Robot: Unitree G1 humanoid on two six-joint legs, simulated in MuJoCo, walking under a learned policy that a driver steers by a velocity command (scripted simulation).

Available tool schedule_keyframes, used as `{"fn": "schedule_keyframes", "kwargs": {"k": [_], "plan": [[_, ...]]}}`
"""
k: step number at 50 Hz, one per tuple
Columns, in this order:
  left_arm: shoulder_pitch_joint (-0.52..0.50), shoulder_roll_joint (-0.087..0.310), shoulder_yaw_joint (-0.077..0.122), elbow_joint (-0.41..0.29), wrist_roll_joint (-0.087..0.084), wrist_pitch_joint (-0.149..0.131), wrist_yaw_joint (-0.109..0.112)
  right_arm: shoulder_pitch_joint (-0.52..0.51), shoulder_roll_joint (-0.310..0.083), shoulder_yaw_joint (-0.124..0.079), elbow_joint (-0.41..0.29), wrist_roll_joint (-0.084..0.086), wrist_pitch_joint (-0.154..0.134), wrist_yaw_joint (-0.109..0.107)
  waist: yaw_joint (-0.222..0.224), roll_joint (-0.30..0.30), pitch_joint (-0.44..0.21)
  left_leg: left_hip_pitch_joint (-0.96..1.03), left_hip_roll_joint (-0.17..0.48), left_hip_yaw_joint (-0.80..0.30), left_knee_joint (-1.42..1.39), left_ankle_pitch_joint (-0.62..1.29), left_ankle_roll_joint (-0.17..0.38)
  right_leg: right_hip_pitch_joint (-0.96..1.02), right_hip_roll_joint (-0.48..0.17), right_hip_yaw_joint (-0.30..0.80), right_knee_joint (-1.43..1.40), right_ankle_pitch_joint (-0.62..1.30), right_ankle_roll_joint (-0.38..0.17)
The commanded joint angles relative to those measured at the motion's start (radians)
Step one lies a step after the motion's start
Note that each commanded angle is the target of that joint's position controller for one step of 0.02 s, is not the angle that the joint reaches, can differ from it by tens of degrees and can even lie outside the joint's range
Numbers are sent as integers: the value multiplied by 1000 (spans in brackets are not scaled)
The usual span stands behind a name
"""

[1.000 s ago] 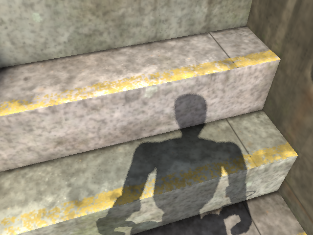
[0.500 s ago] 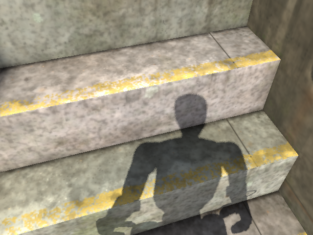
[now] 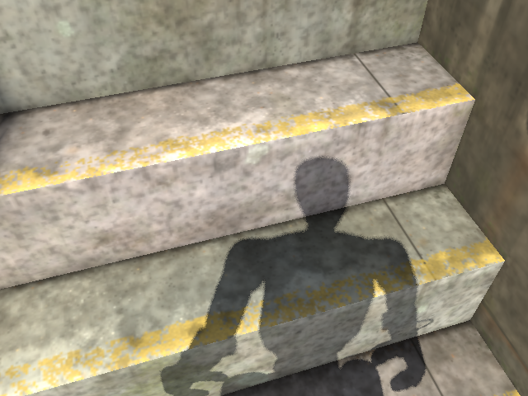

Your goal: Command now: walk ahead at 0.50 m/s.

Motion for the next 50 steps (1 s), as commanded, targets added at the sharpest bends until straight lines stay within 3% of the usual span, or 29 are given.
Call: {"fn": "schedule_keyframes", "kwargs": {"k": [1,50], "plan": [[-44,89,16,-52,-1,-12,2,-55,-97,-17,-54,0,-12,-2,0,-5,-47,39,98,-89,-10,111,28,-15,-177,125,-22,219,11],[-58,95,19,-62,-1,-13,0,-69,-103,-18,-62,-1,-15,0,1,-5,-54,44,97,-102,-16,123,29,-12,-181,124,-23,221,14]]}}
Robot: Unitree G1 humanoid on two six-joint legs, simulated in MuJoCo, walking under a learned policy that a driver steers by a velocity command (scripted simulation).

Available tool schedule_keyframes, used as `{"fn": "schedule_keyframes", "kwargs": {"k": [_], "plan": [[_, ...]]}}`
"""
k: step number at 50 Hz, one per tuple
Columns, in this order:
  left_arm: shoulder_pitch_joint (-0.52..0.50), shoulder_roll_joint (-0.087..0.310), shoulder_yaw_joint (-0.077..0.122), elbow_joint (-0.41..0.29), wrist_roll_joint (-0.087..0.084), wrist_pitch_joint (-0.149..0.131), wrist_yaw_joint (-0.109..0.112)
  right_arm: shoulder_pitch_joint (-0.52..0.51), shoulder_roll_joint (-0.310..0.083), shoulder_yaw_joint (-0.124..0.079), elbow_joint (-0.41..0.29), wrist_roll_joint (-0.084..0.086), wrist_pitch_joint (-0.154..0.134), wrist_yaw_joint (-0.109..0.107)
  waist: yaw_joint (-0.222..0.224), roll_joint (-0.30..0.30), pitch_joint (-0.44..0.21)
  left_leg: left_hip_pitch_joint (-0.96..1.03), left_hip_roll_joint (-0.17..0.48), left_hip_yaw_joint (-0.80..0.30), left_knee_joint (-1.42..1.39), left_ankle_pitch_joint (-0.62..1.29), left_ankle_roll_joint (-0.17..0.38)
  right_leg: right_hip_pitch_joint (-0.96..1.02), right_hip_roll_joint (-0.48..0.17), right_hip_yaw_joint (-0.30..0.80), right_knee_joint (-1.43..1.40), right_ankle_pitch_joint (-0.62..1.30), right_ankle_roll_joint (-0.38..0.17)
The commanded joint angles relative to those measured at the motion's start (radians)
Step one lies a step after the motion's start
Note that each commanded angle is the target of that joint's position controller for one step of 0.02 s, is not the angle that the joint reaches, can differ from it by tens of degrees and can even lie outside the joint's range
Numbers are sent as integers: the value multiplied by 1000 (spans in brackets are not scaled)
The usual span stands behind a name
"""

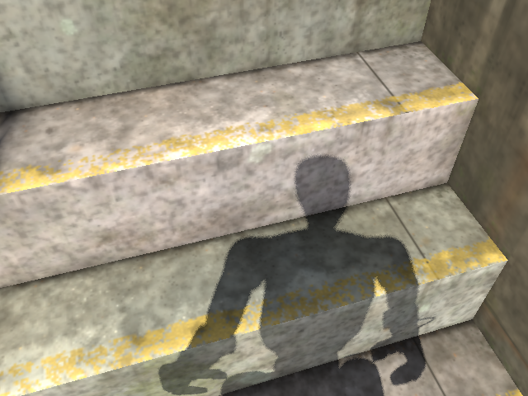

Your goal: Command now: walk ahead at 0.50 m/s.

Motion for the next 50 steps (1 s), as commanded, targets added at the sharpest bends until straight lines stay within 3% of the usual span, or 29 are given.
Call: {"fn": "schedule_keyframes", "kwargs": {"k": [1,30,44,50], "plan": [[-48,90,17,-54,-1,-13,2,-58,-98,-18,-55,0,-12,-2,0,-4,-56,42,105,-88,-7,119,26,-11,-174,117,-18,217,6],[-43,86,18,-57,-1,-11,2,-50,-105,-21,-54,4,-13,0,1,-4,-53,43,105,-90,-11,131,23,-9,-176,118,-17,229,8],[-53,92,22,-61,0,-11,3,-64,-97,-20,-62,-2,-13,-1,2,-5,-59,45,101,-96,-11,124,26,-9,-176,115,-18,208,9],[-6,97,25,-44,1,-7,4,-19,-111,-27,-43,3,-11,0,2,-6,-49,39,103,-85,3,136,23,0,-179,112,6,265,8]]}}
Over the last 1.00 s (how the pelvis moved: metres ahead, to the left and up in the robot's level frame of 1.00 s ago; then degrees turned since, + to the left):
0.00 0.00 0.00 0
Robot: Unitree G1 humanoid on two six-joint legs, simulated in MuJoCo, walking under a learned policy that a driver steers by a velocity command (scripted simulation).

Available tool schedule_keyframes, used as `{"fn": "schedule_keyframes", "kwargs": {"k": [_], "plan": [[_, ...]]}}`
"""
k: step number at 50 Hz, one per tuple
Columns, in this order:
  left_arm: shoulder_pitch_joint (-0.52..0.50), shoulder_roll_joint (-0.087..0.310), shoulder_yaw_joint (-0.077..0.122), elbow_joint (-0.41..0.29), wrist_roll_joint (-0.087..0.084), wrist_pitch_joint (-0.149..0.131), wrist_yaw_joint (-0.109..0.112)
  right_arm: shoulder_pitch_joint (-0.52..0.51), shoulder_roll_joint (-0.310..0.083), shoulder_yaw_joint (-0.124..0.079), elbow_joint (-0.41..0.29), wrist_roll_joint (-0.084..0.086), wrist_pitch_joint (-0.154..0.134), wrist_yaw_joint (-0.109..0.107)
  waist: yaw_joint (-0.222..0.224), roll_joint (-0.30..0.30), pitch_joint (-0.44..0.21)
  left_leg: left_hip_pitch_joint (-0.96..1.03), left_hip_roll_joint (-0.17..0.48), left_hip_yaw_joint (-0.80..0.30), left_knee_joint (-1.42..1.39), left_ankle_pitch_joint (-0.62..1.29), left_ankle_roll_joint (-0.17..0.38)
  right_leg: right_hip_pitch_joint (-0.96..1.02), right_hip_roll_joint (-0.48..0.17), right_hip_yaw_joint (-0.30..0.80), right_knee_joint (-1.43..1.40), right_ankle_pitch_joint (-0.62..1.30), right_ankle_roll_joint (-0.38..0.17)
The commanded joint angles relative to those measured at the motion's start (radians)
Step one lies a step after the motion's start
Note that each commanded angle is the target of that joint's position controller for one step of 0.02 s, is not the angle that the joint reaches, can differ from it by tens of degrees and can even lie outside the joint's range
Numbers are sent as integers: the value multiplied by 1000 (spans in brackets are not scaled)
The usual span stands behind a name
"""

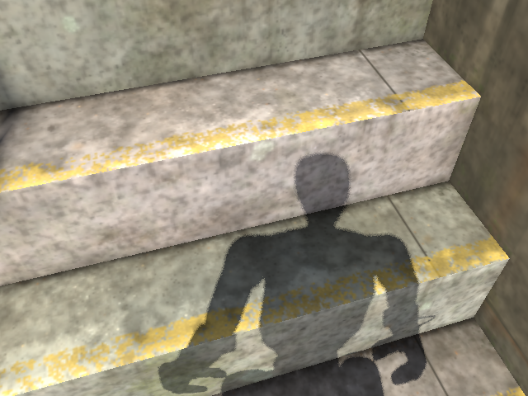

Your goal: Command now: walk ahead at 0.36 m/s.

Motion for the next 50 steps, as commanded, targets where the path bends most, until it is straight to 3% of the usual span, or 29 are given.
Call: {"fn": "schedule_keyframes", "kwargs": {"k": [1,8,10,14,16,17,18,19,24,28,40,50], "plan": [[-12,103,22,-38,0,-9,3,-29,-103,-21,-41,-3,-10,-4,-1,-6,-57,37,107,-79,12,126,23,-2,-171,101,9,257,0],[23,102,30,-24,-3,1,5,-1,-108,-29,-15,-2,2,-4,-1,-2,-31,26,109,-78,31,116,22,-29,-169,101,28,238,4],[38,104,36,-18,-7,7,11,20,-117,-35,-6,7,4,-8,-2,6,-26,19,111,-76,35,107,17,-24,-169,107,29,235,0],[56,105,42,-6,-8,14,14,32,-112,-38,7,1,11,-9,-4,-1,-23,15,110,-83,41,91,19,-30,-167,105,36,216,1],[80,102,44,1,-7,20,14,57,-116,-41,18,6,15,-7,-2,-3,-11,5,110,-79,42,83,17,-31,-166,107,37,211,2],[92,190,70,3,7,40,-12,99,-164,-57,37,-8,29,3,-3,-26,-1,-15,69,-61,59,29,22,-45,-122,91,39,170,-9],[79,75,44,0,-1,30,5,66,-109,-43,24,0,23,-3,-4,6,-14,1,106,-73,31,43,19,-43,-160,103,26,153,-2],[84,65,37,1,-4,26,12,57,-93,-38,22,2,22,-7,1,7,-10,-1,101,-77,26,24,17,-45,-154,104,13,102,1],[64,91,38,-5,1,17,18,42,-98,-32,12,-9,15,-13,-3,-5,10,7,93,-78,11,1,25,-76,-146,111,-36,-36,-4],[70,84,36,-7,-2,7,15,55,-95,-28,9,-6,7,-14,-3,-5,19,6,92,-77,6,14,29,-74,-144,113,-48,-37,-7],[37,64,34,-32,-2,-10,11,24,-77,-25,-25,-4,-7,-14,-3,-16,-19,20,99,-82,-1,103,30,-19,-156,107,-19,189,-5],[-7,72,33,-48,-3,-11,9,-13,-75,-25,-48,0,-10,-14,-3,-7,-55,31,101,-82,4,135,27,11,-167,108,-4,288,-6]]}}
Over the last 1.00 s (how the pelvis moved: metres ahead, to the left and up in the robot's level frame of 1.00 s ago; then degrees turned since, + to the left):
0.00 0.00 0.00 0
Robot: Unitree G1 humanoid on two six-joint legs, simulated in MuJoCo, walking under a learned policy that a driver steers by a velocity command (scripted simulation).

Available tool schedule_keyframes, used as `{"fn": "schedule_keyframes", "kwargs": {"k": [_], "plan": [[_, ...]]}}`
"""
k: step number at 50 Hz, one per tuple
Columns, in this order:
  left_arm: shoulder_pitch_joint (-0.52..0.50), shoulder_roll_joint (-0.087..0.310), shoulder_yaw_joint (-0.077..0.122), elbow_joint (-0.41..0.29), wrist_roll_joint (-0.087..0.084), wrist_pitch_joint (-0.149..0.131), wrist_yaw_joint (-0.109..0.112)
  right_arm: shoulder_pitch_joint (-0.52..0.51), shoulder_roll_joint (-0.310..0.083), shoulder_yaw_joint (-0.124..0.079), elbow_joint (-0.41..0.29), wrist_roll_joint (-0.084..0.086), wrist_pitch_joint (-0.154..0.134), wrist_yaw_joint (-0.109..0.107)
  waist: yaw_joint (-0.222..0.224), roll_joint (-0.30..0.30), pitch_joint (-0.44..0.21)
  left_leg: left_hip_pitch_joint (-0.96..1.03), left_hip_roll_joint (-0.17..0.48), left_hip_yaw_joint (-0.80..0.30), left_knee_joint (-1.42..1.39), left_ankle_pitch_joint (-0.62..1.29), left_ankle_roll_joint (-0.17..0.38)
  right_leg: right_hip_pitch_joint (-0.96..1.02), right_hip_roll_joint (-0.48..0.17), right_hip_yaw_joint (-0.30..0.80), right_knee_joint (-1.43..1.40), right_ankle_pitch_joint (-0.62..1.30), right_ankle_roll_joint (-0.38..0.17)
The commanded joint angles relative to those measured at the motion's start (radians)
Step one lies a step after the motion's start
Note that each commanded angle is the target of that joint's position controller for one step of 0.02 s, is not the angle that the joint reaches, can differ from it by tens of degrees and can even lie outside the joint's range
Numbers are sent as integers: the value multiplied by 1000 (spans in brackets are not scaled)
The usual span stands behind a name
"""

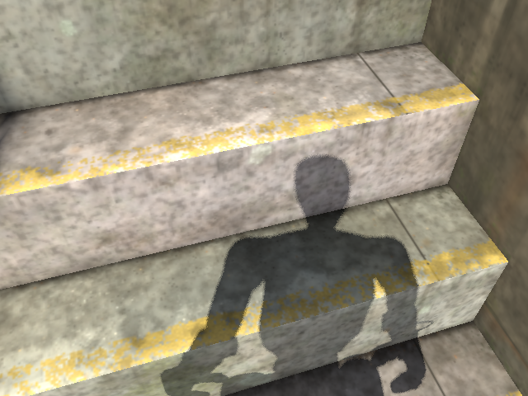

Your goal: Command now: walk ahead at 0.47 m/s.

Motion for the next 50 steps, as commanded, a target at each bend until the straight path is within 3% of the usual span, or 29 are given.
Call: {"fn": "schedule_keyframes", "kwargs": {"k": [1,23,26,50], "plan": [[-35,92,16,-50,-1,-12,2,-39,-91,-16,-52,1,-12,-3,-1,-9,-52,29,94,-71,-4,151,33,8,-172,108,-8,301,-3],[-70,96,9,-55,0,-10,-1,-60,-101,-18,-62,2,-16,5,5,-5,-56,45,99,-77,-17,168,31,-2,-176,104,-16,257,4],[-72,105,14,-57,-2,-13,-12,-54,-105,-16,-54,-1,-19,4,4,-3,-51,45,95,-78,-19,161,38,-14,-175,104,-15,233,10],[-72,116,13,-71,-2,-11,-16,-57,-118,-5,-47,-1,-18,12,0,-5,-44,40,89,-90,-18,139,41,-28,-176,95,-17,183,20]]}}
Over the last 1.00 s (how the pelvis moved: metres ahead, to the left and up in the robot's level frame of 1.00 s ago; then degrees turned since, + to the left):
0.01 0.00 0.00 0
